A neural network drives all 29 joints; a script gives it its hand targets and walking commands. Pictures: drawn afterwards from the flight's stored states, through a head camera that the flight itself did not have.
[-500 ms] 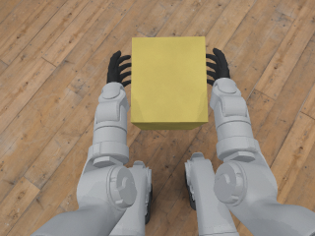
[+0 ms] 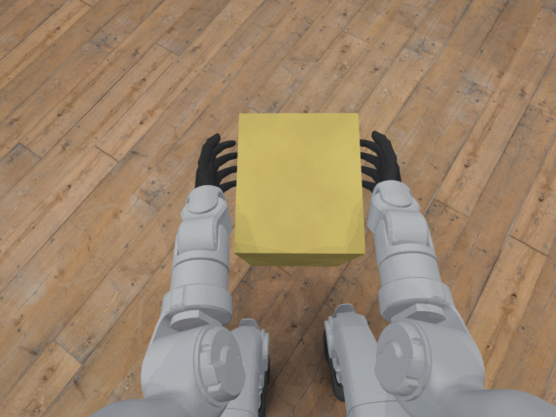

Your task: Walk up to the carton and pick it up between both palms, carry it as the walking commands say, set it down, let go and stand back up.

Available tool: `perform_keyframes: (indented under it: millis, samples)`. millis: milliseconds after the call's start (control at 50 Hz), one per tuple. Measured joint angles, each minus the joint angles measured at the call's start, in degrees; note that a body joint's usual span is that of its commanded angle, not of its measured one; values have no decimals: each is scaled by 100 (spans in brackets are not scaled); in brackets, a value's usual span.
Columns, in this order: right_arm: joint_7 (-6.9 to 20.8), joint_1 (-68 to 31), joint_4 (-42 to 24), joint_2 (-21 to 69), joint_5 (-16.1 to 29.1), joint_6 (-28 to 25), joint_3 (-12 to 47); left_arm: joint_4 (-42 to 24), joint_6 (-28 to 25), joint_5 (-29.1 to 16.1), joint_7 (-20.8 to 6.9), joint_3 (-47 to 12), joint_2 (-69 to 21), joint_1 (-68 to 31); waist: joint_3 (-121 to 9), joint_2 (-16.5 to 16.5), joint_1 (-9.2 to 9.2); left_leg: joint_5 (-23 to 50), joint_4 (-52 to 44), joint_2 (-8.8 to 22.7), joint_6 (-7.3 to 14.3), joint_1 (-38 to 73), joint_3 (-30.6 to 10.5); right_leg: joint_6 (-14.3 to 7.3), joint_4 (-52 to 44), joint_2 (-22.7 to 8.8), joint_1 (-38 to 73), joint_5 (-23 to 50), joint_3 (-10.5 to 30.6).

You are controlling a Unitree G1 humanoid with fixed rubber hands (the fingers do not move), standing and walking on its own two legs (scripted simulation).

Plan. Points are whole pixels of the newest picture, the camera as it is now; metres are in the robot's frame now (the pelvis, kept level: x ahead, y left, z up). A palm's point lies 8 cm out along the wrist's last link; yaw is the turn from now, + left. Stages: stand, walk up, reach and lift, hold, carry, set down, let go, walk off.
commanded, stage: reach and lift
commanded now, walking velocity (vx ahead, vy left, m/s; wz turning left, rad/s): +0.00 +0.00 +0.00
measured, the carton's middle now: (296, 202) +0.42 -0.01 -0.11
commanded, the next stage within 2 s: none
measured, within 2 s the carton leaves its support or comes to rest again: neither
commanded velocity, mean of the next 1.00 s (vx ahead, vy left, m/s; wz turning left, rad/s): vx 0.00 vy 0.00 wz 0.00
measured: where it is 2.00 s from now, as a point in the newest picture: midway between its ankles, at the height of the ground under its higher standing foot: (298, 387)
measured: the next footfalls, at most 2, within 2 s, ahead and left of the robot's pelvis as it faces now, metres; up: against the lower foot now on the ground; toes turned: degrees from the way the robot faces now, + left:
none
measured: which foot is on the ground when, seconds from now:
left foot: down 0.00-1.00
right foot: down 0.00-1.00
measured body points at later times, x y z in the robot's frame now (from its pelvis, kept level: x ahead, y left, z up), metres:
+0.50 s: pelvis +0.01 +0.00 +0.07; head +0.15 -0.01 +0.50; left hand +0.41 +0.11 +0.04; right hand +0.40 -0.14 +0.03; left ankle +0.04 +0.12 -0.61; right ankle +0.09 -0.12 -0.62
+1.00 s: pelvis +0.02 +0.00 +0.11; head +0.09 -0.01 +0.56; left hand +0.39 +0.12 +0.11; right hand +0.38 -0.14 +0.10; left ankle +0.04 +0.12 -0.62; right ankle +0.09 -0.12 -0.62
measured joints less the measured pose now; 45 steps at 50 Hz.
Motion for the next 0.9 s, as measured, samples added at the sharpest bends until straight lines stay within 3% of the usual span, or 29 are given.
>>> perform_keyframes:
  millis: [540, 900]
  samples:
    - [154, 930, -391, 280, -186, -105, 134, -423, -112, 262, -98, -150, -330, 968, 452, 4, -24, 762, -2134, 86, 34, 2310, -79, -25, -2156, -31, 2371, 719, 11]
    - [85, 1437, -706, 403, -212, 207, 388, -551, 174, 235, -183, -454, -268, 1389, 761, 11, -8, 1239, -3472, 119, 37, 4017, -152, -55, -3433, -81, 4083, 1131, -16]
